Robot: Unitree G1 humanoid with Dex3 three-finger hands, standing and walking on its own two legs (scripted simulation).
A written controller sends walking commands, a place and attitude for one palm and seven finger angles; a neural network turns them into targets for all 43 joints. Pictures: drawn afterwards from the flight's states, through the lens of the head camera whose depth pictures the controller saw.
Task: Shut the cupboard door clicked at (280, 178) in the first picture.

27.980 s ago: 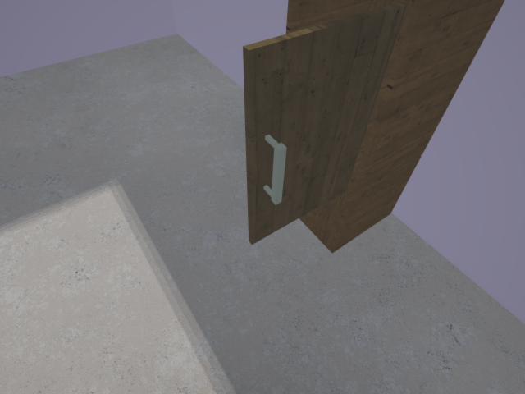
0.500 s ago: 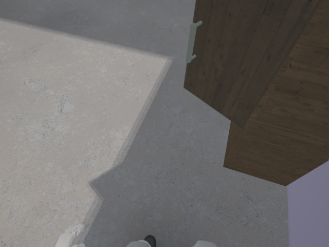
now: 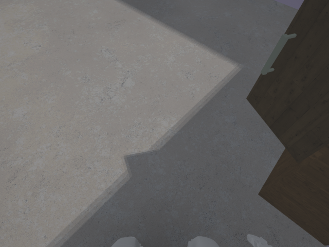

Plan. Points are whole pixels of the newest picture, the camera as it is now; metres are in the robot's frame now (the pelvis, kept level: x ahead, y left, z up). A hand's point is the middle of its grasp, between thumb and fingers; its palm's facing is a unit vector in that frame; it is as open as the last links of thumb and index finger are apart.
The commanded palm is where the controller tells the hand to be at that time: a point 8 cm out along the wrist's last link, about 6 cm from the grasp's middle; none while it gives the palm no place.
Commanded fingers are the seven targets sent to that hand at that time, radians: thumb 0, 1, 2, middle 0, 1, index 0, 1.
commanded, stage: walk to a spot facing it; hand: left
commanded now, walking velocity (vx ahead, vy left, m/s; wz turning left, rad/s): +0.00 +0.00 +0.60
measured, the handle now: (277, 55) +0.80 -0.40 -0.02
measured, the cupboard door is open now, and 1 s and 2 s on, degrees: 63 63 63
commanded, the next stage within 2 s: turn to face it in 1.44 s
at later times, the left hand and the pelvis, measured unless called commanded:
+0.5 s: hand out of the picture +0.00 +0.17 -0.15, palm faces +0.35 -0.91 -0.23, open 7.4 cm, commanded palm none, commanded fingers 0.00 0.90 0.90 -0.20 -0.30 -0.20 -0.30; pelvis +0.01 -0.03 +0.01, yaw +21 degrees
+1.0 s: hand (63, 231) +0.15 +0.27 -0.14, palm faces +0.47 -0.85 -0.24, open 7.4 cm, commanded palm none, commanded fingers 0.00 0.90 0.90 -0.20 -0.30 -0.20 -0.30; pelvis +0.14 +0.03 +0.00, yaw +31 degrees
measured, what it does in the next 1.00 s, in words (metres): walks ahead, turning left: right foot, then left foot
